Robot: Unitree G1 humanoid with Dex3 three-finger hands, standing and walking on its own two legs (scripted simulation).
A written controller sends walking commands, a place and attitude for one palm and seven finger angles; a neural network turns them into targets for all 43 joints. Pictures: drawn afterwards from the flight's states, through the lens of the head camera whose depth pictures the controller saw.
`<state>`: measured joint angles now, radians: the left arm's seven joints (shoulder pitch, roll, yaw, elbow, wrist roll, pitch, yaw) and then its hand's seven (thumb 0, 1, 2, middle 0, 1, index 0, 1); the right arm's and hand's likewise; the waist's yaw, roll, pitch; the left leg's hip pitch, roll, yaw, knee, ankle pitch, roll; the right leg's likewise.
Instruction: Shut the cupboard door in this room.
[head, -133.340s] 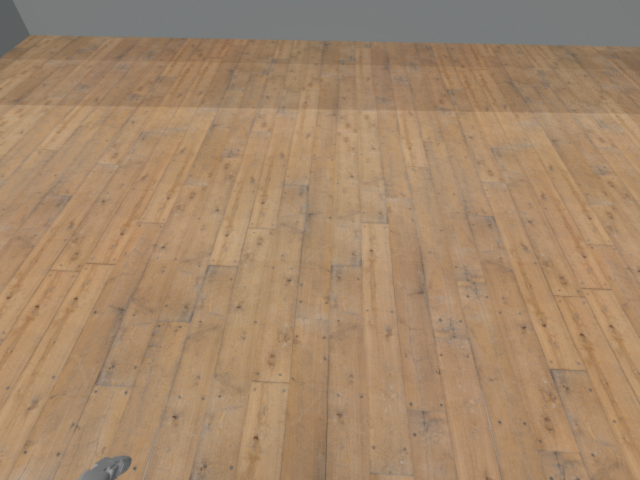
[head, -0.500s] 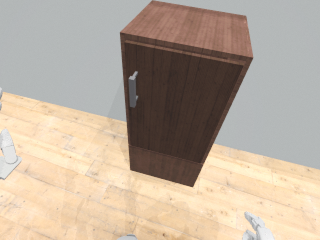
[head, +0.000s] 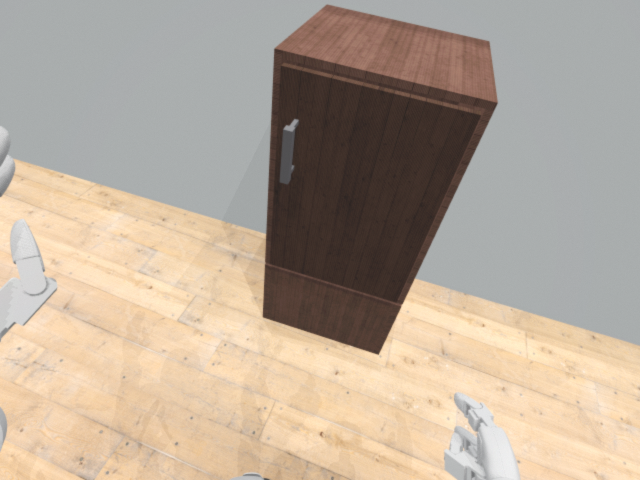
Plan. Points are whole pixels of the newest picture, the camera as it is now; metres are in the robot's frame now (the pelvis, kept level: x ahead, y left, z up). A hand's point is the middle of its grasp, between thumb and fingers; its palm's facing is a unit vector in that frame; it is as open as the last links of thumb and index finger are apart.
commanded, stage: stop stepping back and stand still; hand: left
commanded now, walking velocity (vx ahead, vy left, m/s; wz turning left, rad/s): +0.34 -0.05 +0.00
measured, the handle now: (290, 151) +0.76 +0.14 +0.01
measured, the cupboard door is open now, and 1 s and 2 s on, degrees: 0 0 0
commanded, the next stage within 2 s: none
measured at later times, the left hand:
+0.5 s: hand out of the picture +0.09 +0.26 +0.21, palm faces +0.32 -0.88 -0.34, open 7.4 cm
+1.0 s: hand out of the picture +0.06 +0.24 +0.20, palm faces +0.40 -0.83 -0.39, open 7.4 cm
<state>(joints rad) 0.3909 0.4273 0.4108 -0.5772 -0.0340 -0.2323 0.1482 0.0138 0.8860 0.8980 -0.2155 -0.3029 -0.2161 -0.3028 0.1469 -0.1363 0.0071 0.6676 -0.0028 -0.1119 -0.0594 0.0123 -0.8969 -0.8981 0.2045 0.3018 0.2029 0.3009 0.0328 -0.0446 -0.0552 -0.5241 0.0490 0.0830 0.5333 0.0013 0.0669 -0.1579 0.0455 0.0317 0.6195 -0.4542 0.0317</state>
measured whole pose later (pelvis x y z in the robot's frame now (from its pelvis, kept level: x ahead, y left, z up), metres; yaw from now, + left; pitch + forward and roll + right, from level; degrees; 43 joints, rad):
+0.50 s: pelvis -0.15 +0.04 +0.02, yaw -6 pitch -3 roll -2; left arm 0.48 0.43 0.43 -0.55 -0.02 -0.17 0.15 0.02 0.89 0.90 -0.21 -0.30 -0.21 -0.30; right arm 0.31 -0.10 0.02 0.66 -0.01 -0.12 -0.01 0.02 -0.90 -0.90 0.20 0.30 0.20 0.30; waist -0.09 -0.07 -0.03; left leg -0.32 0.06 0.02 0.54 -0.23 0.00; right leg -0.59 0.04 -0.06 1.17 -0.29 -0.01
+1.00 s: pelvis -0.16 +0.01 +0.02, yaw -4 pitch -1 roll +1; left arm 0.47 0.37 0.36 -0.47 -0.01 -0.22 0.16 0.02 0.89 0.90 -0.22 -0.30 -0.22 -0.30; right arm 0.25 -0.25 -0.04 0.66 -0.01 -0.10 -0.09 0.01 -0.90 -0.90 0.20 0.30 0.20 0.30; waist 0.02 -0.03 -0.01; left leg -0.41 0.07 0.07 0.69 -0.20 0.02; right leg -0.15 -0.01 -0.14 0.52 -0.35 -0.07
